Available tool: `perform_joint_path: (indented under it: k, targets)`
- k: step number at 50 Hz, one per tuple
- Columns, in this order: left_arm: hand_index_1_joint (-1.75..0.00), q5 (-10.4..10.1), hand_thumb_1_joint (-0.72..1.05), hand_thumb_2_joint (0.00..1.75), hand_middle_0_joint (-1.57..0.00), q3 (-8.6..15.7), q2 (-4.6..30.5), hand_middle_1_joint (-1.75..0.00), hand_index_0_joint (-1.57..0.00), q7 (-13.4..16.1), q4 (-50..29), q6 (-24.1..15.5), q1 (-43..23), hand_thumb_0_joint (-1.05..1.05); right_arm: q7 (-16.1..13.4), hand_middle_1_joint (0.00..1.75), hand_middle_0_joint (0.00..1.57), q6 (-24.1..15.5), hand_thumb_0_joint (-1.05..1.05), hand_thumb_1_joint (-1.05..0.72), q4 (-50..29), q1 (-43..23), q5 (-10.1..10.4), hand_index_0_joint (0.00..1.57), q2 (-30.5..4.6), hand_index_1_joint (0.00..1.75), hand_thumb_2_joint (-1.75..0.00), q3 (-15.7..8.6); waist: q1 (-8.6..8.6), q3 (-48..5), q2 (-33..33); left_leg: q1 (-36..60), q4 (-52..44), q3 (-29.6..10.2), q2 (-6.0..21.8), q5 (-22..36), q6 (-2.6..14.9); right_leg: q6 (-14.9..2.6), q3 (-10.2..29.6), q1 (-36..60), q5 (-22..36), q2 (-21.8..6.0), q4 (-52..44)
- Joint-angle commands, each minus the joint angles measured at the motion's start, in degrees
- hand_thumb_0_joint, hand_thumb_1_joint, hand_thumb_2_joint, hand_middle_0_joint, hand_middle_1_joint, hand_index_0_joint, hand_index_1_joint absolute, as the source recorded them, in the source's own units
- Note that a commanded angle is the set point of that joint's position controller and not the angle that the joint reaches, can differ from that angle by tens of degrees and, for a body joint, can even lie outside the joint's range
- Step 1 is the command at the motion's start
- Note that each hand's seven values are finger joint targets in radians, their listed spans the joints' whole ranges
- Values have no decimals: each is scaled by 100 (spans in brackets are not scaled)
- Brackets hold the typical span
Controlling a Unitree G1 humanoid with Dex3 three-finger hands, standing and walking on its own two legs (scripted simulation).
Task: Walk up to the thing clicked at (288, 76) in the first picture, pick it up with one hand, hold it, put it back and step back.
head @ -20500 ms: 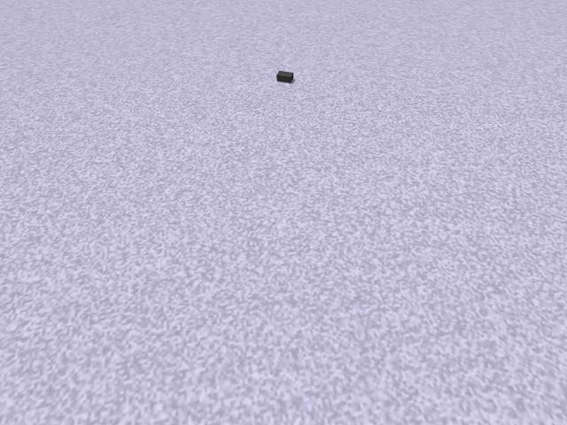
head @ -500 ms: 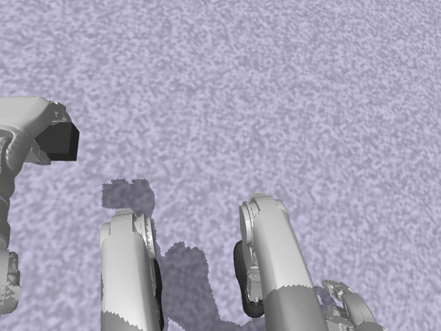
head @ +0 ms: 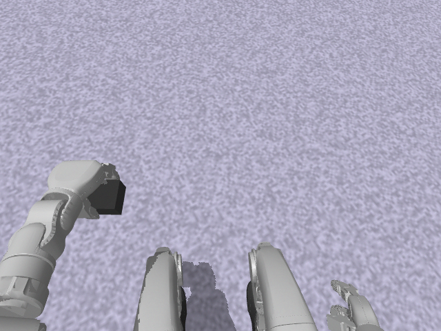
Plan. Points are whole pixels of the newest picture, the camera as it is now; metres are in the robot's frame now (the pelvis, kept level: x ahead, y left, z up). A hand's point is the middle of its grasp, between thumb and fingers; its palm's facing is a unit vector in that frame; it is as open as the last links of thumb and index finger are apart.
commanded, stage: lift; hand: left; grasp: from above
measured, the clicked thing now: (96, 197) +0.39 +0.25 -0.10
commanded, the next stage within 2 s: hold in 0.64 s
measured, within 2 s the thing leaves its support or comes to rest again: neither
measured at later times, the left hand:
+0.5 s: hand (72, 174) +0.37 +0.23 +0.06, palm faces -0.45 -0.03 -0.89, open 8.9 cm
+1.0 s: hand (60, 145) +0.38 +0.22 +0.11, palm faces -0.48 -0.02 -0.88, open 8.9 cm
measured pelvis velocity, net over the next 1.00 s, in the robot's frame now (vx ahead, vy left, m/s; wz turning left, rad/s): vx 0.08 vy -0.01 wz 0.01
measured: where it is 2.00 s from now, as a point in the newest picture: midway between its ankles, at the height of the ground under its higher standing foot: (218, 329)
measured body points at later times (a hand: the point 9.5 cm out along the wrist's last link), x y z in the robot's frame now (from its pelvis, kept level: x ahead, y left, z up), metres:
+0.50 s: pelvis +0.04 -0.01 +0.13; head +0.11 -0.01 +0.57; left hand +0.39 +0.23 +0.11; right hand +0.14 -0.27 +0.00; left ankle +0.09 +0.12 -0.54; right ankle +0.09 -0.15 -0.54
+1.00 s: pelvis +0.08 -0.01 +0.17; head +0.12 -0.02 +0.62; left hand +0.41 +0.22 +0.16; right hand +0.19 -0.27 +0.04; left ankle +0.09 +0.12 -0.54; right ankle +0.09 -0.15 -0.54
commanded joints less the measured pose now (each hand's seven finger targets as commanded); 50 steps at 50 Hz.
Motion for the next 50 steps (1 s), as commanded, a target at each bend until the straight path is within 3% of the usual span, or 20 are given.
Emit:
perform_joint_path:
  k: [1,2,3,6,7,13,14,17,19,20,21,27,34,36,39,50]
  targets:
    - [-43,-67,79,50,-106,463,1177,-48,-111,333,-762,11,-1647,0,-143,30,20,-297,0,-89,-391,325,10,20,-942,30,-90,-368,-127,-2254,340,2676,-2176,21,-169,-197,154,-360,-68,1694,80,274,-1961]
    - [-44,-53,79,50,-105,383,1037,-48,-110,341,-678,17,-1478,0,-150,30,20,-329,0,-89,-398,330,24,20,-944,30,-90,-351,-111,-2088,344,2770,-2383,-30,-166,-288,146,-362,-76,1785,35,279,-2057]
    - [-42,-46,77,48,-104,482,1128,-47,-109,371,-603,11,-1420,0,-160,30,20,-358,0,-89,-360,310,31,20,-959,30,-90,-354,-18,-2030,366,2880,-2546,-67,-148,-333,136,-354,-76,1892,37,281,-2131]
    - [-42,18,78,47,-105,297,881,-46,-110,433,-507,-14,-1409,0,-174,30,20,-435,0,-90,-374,327,40,20,-916,30,-90,-362,-47,-1884,323,3214,-2891,-43,-143,-237,119,-359,-42,2215,106,293,-2528]
    - [-40,22,77,47,-105,352,919,-45,-109,470,-448,-17,-1282,0,-178,30,20,-453,0,-89,-378,322,52,20,-895,30,-90,-355,9,-1837,244,3313,-2990,-14,-164,-178,117,-364,-19,2386,84,292,-2681]
    - [-42,170,73,47,-103,197,733,-46,-107,675,-277,-36,-1414,0,-186,30,20,-531,0,-90,-314,460,74,20,-842,30,-90,-375,-10,-1774,175,4026,-3415,207,-240,508,95,-353,74,3080,524,314,-3377]
    - [-42,180,73,47,-102,277,813,-47,-107,722,-364,-41,-1570,0,-191,30,20,-542,0,-90,-280,501,59,20,-864,30,-90,-406,17,-1892,256,4193,-3477,261,-247,647,95,-338,85,3256,669,304,-3451]
    - [-43,231,74,47,-102,138,644,-48,-107,842,-202,5,-1547,0,-171,30,20,-557,0,-90,-276,533,67,20,-846,30,-90,-405,47,-1681,214,4496,-3816,246,-253,801,74,-334,52,3490,834,304,-3712]
    - [-44,230,75,49,-104,209,708,-48,-108,906,-121,65,-1545,0,-165,30,20,-546,0,-90,-240,571,65,20,-845,30,-90,-426,93,-1679,209,4666,-3967,289,-265,977,69,-326,82,3741,1005,305,-3872]
    - [-44,229,73,49,-103,80,547,-49,-107,910,3,103,-1445,0,-152,30,20,-545,0,-90,-241,563,73,20,-818,30,-90,-414,73,-1574,150,4723,-4024,304,-275,1122,68,-319,83,3841,1138,303,-3950]
    - [-44,247,75,49,-103,156,609,-49,-108,923,62,134,-1298,0,-147,30,20,-536,0,-90,-249,576,83,20,-857,30,-90,-448,126,-1618,72,4865,-4103,321,-275,1247,66,-317,78,3988,1243,299,-4017]
    - [-46,181,76,50,-103,-9,437,-52,-108,803,67,268,-1211,0,-141,30,20,-465,0,-90,-287,584,115,20,-841,30,-90,-478,180,-1475,-74,5316,-4498,366,-301,1732,84,-295,97,4552,1720,301,-4432]
    - [-46,150,78,47,-103,-30,418,-53,-110,633,-108,222,-1296,0,-174,30,20,-405,0,-90,-290,545,110,20,-819,30,-90,-492,165,-1356,-78,5782,-4870,398,-321,2050,73,-280,127,4951,2033,296,-4811]
    - [-46,148,78,50,-104,45,493,-53,-111,636,-242,200,-1274,0,-174,30,20,-402,0,-90,-303,528,105,20,-817,30,-90,-506,253,-1445,-6,5980,-4993,373,-305,2215,45,-296,90,5129,2090,306,-4853]
    - [-45,183,80,43,-102,-22,423,-53,-111,588,-222,187,-1250,0,-177,30,20,-364,0,-90,-314,507,113,20,-841,30,-90,-514,229,-1351,-26,6121,-5096,419,-305,2418,48,-295,102,5222,2292,305,-4956]
    - [-43,162,78,44,-102,-46,385,-51,-110,300,-432,169,-1018,0,-185,30,20,-254,0,-90,-374,337,124,20,-834,30,-90,-527,326,-1221,-32,6621,-5447,482,-311,2936,32,-296,87,5690,2701,322,-5253]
